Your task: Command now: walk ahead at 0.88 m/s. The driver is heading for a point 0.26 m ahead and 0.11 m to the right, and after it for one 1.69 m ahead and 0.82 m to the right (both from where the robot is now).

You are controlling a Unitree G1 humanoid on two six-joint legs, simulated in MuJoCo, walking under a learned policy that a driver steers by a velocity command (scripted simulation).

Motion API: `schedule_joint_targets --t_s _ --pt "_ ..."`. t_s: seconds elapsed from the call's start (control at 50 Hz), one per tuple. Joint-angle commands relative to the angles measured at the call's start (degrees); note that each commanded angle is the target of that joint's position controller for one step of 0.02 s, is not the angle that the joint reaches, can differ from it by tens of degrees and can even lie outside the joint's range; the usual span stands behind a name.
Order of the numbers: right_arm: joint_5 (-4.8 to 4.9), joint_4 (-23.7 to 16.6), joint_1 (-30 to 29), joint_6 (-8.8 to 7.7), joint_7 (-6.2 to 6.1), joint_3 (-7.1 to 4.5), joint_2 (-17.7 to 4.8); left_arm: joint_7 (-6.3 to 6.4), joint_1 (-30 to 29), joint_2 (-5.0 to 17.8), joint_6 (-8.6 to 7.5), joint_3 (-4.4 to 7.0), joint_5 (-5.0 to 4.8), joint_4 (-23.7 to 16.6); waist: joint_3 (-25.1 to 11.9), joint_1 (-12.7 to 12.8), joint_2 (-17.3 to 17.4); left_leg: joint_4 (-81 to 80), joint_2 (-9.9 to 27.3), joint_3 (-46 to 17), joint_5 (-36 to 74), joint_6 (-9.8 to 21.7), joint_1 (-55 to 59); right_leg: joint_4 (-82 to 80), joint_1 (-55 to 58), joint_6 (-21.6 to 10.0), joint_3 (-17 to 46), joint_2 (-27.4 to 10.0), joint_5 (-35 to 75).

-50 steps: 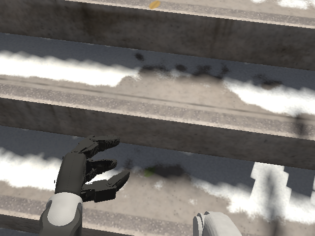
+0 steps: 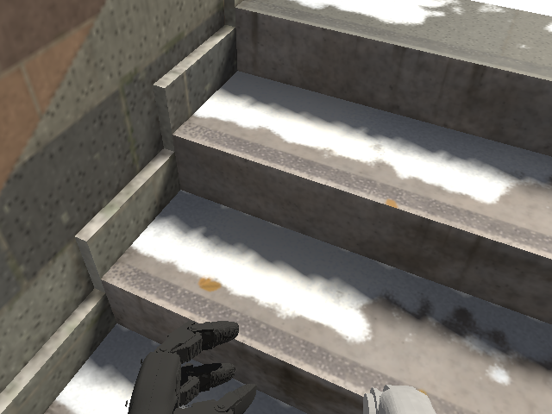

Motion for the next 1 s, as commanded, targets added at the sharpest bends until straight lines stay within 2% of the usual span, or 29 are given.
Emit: schedule_joint_targets --t_s 0.02,0.08,0.12,0.16,0.18,0.2,0.22,0.24,0.28,0.32,0.4,0.44,0.46,0.48,0.52,0.54,0.56,0.58,0.64,0.72,0.8,0.84,0.86,0.9,0.92,0.94,0.96,0.98,1.0 --pt "0.09 0.9 6.3 -1.15 -1.45 -0.64 -2.9 -0.32 -15.6 0.0 0.39 -0.11 -0.54 -7.2 11.6 -2.6 2.9 -25.6 16.4 -15.1 4.7 2.0 -0.3 -2.3 -9.0 -3.3 -1.3 -0.2 -5.0" --pt "1.71 -1.3 3.7 -0.53 -3.62 -0.11 -3.6 -2.69 -12.9 4.2 1.54 1.18 -0.93 -3.5 5.0 -1.0 -1.4 -30.4 15.4 0.4 58.2 -1.3 3.7 -26.2 16.1 -5.5 -13.2 2.9 -5.8" --pt "3.25 -3.7 1.6 -1.2 -4.63 -1.94 -11.4 -3.11 -3.9 5.2 1.83 1.9 -2.63 -0.2 -5.1 3.7 5.7 -20.8 18.9 4.6 108.3 -0.8 0.6 -41.2 45.4 -6.4 -16.7 8.9 -8.7" --pt "3.36 -7.2 -6.7 -2.15 -4.2 -3.37 -16.5 -1.68 13.5 14.5 3.77 6.2 -3.48 5.5 -12.6 12.9 12.6 2.2 24.1 4.8 137.3 -0.1 6.9 -47.1 55.7 -5.9 -16.6 13.4 -16.8" --pt "3.68 -9.0 -10.7 -3.0 -2.81 -3.93 -16.2 -1.48 20.3 18.0 3.46 8.08 -3.06 7.6 -11.6 17.8 9.2 24.9 20.7 6.9 130.2 -2.4 1.8 -62.1 64.0 -10.1 -10.2 14.0 -15.3" --pt "2.3 -11.8 -16.2 -3.94 -1.96 -2.53 -8.6 -2.7 22.3 20.4 1.54 9.54 -2.52 10.6 -7.1 17.6 -1.5 54.5 9.4 4.1 54.4 -3.5 -16.0 -79.2 68.6 -15.6 14.4 7.9 -12.4" --pt "-0.67 -17.6 -11.9 -4.48 -0.23 -1.27 -4.2 -1.66 15.9 20.4 1.41 9.81 -2.31 12.4 -8.6 7.5 -15.4 76.2 1.3 -0.4 21.9 -7.0 -36.4 -97.0 73.6 -23.7 50.6 -5.2 -7.3" --pt "-3.08 -19.7 -11.5 -5.32 0.79 0.11 -1.4 -1.23 14.8 16.7 0.66 9.27 -3.28 12.4 -8.0 5.2 -5.6 84.0 3.7 -4.6 24.7 -4.5 -40.0 -102.2 71.8 -22.3 57.2 -4.5 -22.8" --pt "-3.01 -24.4 -20.9 -5.13 1.09 2.04 2.6 -0.85 19.6 12.4 -0.57 8.42 -2.46 18.5 5.2 3.6 7.9 91.4 4.7 -4.1 19.4 -3.7 -50.4 -102.6 63.2 -19.7 48.6 -3.9 -17.9" --pt "-3.17 -27.5 -22.4 -2.16 -0.38 4.38 7.7 -0.24 19.5 13.9 -2.77 8.44 -2.02 21.2 9.6 -0.4 6.4 100.6 7.5 -4.5 9.7 -3.0 -59.7 -101.2 60.3 -15.9 34.3 -1.4 -2.3" --pt "-1.98 -35.8 -38.3 0.65 -3.16 6.73 7.9 -1.72 21.9 14.5 -4.85 6.84 -1.92 24.4 20.0 -0.8 4.4 85.5 11.9 4.8 -3.9 -3.9 -61.1 -111.7 41.7 -10.5 21.9 1.8 12.2" --pt "-2.12 -39.4 -40.6 0.19 -3.63 7.58 6.9 -1.16 25.5 17.4 -4.59 7.7 -3.0 26.0 17.0 -0.4 1.3 65.9 14.1 6.2 -9.6 -2.7 -54.3 -116.2 43.6 -10.5 17.4 3.2 23.1" --pt "-1.33 -38.1 -35.2 0.07 -2.94 8.38 6.6 -0.35 21.6 18.5 -3.22 8.43 -4.92 22.7 9.1 -2.3 5.8 39.2 13.3 9.9 2.6 -2.7 -18.5 -121.1 30.7 -11.3 13.6 5.8 31.7" --pt "0.67 -33.8 -28.3 0.04 -3.26 6.27 5.9 -0.17 25.7 20.8 -4.05 8.91 -6.03 21.3 -6.0 -3.2 4.3 41.4 5.7 13.9 2.9 -3.4 9.0 -111.3 30.3 -12.3 15.6 4.2 67.7" --pt "0.41 -26.0 -1.8 2.12 -4.49 -0.53 -4.7 -2.12 13.1 31.3 -6.27 13.32 -5.55 15.9 -25.6 -19.7 -3.6 28.1 8.4 3.0 0.1 -1.7 22.2 -76.6 45.2 -8.8 18.4 2.4 101.1" --pt "-0.5 -23.2 2.7 1.63 -4.19 -2.75 -11.3 -3.87 9.5 23.4 -8.8 12.17 -4.11 14.6 -26.3 -19.5 5.3 12.1 15.2 -8.4 -4.9 -0.4 21.7 -54.1 48.1 -5.0 15.8 9.3 61.4" --pt "-0.7 -22.4 -2.1 1.28 -5.19 -4.19 -16.0 -5.18 10.3 15.5 -9.98 10.69 -3.97 10.4 -28.4 -14.8 23.8 -8.8 31.4 -42.2 -9.7 6.1 23.2 -27.2 35.5 -1.9 15.6 15.9 12.3" --pt "-1.21 -23.2 -12.9 1.57 -5.23 -3.81 -11.0 -4.86 11.4 15.6 -9.49 10.64 -2.53 7.9 -24.3 -8.8 18.4 -13.1 33.1 -53.0 -13.4 9.4 17.4 -8.1 26.9 -2.1 13.4 12.3 15.4" --pt "0.1 -9.8 -16.2 -1.78 -3.59 -0.35 1.3 -4.13 5.8 6.0 -3.03 6.91 2.76 1.7 -3.1 1.5 -1.8 -10.0 30.9 -29.5 -22.3 1.6 2.0 6.1 11.8 -6.5 7.7 4.0 12.3" --pt "-0.93 0.2 -9.2 -4.49 -2.02 1.1 3.0 -2.93 -2.7 2.3 2.95 4.2 -2.3 -3.7 13.9 5.9 2.9 -21.1 31.2 -0.6 6.3 -5.0 -5.0 14.5 -5.5 -6.7 10.7 4.1 -7.4" --pt "1.4 2.0 -12.2 -4.21 -1.19 0.36 -1.9 0.06 -10.8 4.6 6.7 4.26 -1.91 -8.0 19.3 12.3 -2.7 -31.5 21.7 19.4 11.0 -9.6 -15.3 -6.7 0.7 -8.9 3.7 5.4 -9.1" --pt "4.32 1.3 -9.1 -3.19 -3.95 -0.68 -7.1 -2.09 -8.7 7.6 7.11 4.04 -1.52 -5.4 11.1 11.2 -4.8 -39.1 17.6 25.5 34.9 -3.7 -23.0 -32.5 34.8 -8.1 -12.0 6.4 0.7" --pt "5.67 -1.9 -8.7 -3.07 -5.29 -1.71 -13.2 -3.4 -2.7 10.6 7.46 5.66 -1.1 -1.9 0.0 11.3 -0.9 -32.8 19.2 23.6 76.5 -0.5 -15.6 -31.9 48.7 -6.8 -13.9 11.1 4.1" --pt "5.71 -7.9 -15.1 -3.15 -4.24 -6.25 -27.0 -1.87 22.3 17.0 7.1 9.23 -2.49 2.6 -18.0 22.4 10.1 -4.1 25.1 18.6 126.7 0.6 7.4 -41.4 61.0 -5.6 -10.1 13.0 -8.1" --pt "6.32 -10.6 -17.2 -3.53 -1.86 -7.09 -26.5 -2.58 25.9 21.8 5.91 10.61 -2.42 1.9 -21.5 22.8 10.1 12.1 25.2 14.0 124.9 0.5 7.3 -54.5 69.4 -5.2 -7.2 15.3 -8.0" --pt "4.82 -11.0 -15.5 -3.18 0.54 -6.71 -20.2 -3.19 17.4 24.5 4.68 12.31 -3.62 0.7 -16.6 17.8 8.0 35.3 19.2 10.7 83.8 -1.0 7.7 -75.6 64.1 -7.6 3.2 16.6 -14.3" --pt "1.94 -16.5 -18.1 -2.74 3.48 -3.53 -6.1 -3.0 5.6 24.9 3.82 12.32 -4.43 3.0 -7.9 9.1 -14.8 68.5 5.0 5.5 16.3 -5.1 -28.8 -85.9 68.5 -15.5 32.8 10.1 0.4" --pt "-2.47 -24.9 -18.4 -3.88 3.99 -2.18 -1.7 -2.1 1.4 25.9 5.27 12.08 -2.4 2.1 -15.4 3.0 -10.0 89.2 3.7 -4.1 16.0 -5.2 -39.9 -97.9 72.1 -18.5 54.5 2.9 -1.8" --pt "-2.81 -28.8 -23.5 -4.07 2.57 0.31 3.2 -0.99 4.5 25.9 4.55 12.01 -1.52 5.9 -17.0 2.6 -7.3 100.2 5.4 -5.1 14.7 -5.2 -43.2 -103.7 72.1 -20.2 58.2 0.5 -10.6"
